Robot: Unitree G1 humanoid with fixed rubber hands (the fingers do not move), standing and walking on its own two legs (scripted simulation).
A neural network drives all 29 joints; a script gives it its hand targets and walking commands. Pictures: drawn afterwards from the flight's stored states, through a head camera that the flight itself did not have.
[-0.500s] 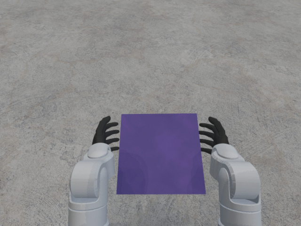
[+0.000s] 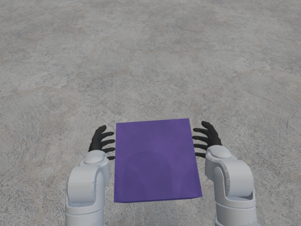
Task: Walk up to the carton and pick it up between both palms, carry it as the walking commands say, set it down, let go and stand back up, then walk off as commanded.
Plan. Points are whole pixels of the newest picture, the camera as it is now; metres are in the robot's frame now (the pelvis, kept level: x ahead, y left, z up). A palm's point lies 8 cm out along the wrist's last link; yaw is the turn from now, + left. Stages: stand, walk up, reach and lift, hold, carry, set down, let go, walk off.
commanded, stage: carry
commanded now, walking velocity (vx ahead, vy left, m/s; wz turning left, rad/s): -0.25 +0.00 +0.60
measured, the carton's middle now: (155, 163) +0.29 +0.00 +0.00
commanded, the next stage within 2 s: none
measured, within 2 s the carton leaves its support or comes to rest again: neither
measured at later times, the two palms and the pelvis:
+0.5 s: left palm out of the picture +0.11 +0.18 +0.14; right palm (219, 218) +0.13 -0.09 +0.13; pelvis -0.13 +0.03 +0.03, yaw +5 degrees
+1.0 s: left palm out of the picture +0.05 +0.24 +0.12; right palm out of the picture +0.08 -0.03 +0.12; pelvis -0.19 +0.07 +0.01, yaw +8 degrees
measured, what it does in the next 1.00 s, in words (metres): walks backwards: right foot, then left foot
